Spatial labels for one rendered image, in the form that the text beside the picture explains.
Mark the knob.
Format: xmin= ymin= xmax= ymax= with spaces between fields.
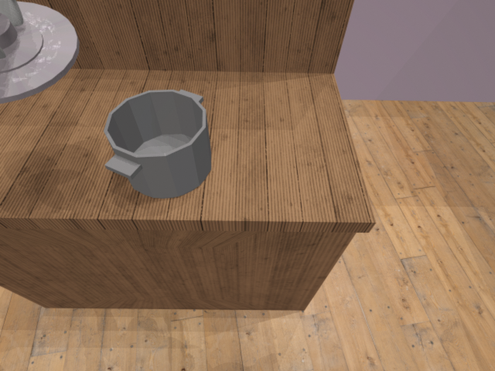
xmin=0 ymin=13 xmax=18 ymax=49

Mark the lid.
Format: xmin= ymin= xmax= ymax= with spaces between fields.
xmin=0 ymin=2 xmax=80 ymax=104

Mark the table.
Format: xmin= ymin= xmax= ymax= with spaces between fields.
xmin=0 ymin=0 xmax=376 ymax=311

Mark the pot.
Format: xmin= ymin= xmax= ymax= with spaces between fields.
xmin=104 ymin=90 xmax=211 ymax=199

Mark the left robot hand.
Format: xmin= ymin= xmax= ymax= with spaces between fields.
xmin=0 ymin=0 xmax=23 ymax=59

